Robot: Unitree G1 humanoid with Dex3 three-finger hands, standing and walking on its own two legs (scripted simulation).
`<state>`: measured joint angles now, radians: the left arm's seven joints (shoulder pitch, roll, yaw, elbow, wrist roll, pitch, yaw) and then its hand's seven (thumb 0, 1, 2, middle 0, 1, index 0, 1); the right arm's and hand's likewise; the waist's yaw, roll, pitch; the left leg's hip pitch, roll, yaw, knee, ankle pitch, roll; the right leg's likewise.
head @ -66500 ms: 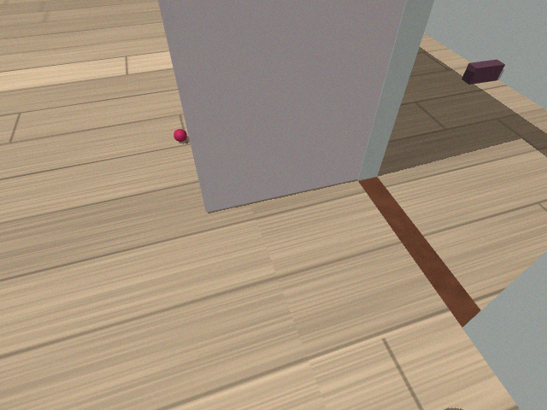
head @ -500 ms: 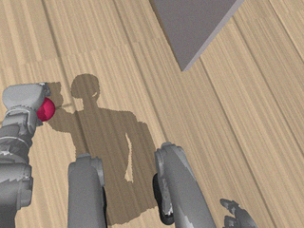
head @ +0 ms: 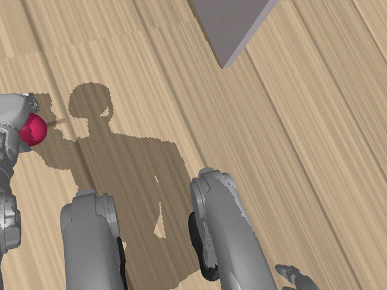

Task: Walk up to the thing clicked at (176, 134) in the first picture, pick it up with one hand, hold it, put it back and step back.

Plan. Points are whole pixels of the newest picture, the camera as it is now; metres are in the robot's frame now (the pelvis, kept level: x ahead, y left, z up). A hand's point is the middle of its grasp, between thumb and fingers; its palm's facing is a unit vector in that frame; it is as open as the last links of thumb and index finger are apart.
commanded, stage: crouch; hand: left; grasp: from above
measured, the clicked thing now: (26, 129) +0.48 +0.29 -0.20
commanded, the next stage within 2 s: lower in 0.16 s
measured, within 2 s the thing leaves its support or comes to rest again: rests again in 1.78 s
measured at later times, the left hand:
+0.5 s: hand (24, 132) +0.47 +0.29 -0.21, palm faces -0.47 -0.06 -0.88, open 9.9 cm
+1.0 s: hand (36, 134) +0.48 +0.29 -0.26, palm faces -0.45 -0.08 -0.89, open 9.8 cm
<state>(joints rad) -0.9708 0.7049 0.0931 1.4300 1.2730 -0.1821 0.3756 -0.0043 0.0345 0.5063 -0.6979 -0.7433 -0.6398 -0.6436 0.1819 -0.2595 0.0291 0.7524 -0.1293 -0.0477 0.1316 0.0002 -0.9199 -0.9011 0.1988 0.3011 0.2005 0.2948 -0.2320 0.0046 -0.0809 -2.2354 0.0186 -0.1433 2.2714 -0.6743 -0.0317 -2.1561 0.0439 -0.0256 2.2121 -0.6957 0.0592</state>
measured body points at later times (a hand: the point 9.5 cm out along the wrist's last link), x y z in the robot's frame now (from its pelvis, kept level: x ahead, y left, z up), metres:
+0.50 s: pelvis +0.00 +0.00 -0.03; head +0.25 +0.07 +0.33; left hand +0.49 +0.29 -0.16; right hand +0.04 -0.27 -0.13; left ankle +0.08 +0.13 -0.34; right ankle +0.09 -0.13 -0.34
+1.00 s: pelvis +0.00 +0.00 -0.06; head +0.27 +0.08 +0.29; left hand +0.50 +0.29 -0.21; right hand +0.03 -0.27 -0.15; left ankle +0.08 +0.13 -0.34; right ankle +0.09 -0.13 -0.34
